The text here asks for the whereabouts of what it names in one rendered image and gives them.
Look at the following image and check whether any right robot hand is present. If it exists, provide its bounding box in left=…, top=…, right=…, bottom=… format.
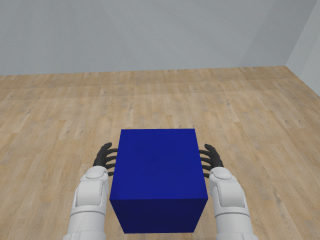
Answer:
left=199, top=144, right=224, bottom=178

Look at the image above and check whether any left robot forearm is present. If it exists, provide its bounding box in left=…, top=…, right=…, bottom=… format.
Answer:
left=62, top=166, right=109, bottom=240

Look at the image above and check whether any right robot forearm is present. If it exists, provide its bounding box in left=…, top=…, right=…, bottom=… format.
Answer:
left=209, top=167, right=259, bottom=240

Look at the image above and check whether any carton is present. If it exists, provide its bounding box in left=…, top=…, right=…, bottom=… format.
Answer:
left=109, top=128, right=208, bottom=234

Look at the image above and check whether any left robot hand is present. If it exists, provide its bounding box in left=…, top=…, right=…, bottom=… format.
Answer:
left=93, top=142, right=118, bottom=177

